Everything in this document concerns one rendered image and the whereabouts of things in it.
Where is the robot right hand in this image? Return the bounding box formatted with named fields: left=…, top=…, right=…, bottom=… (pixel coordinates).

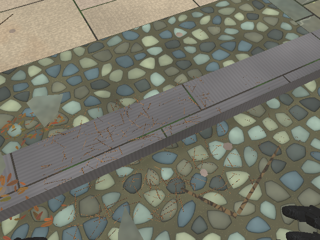
left=276, top=205, right=320, bottom=240

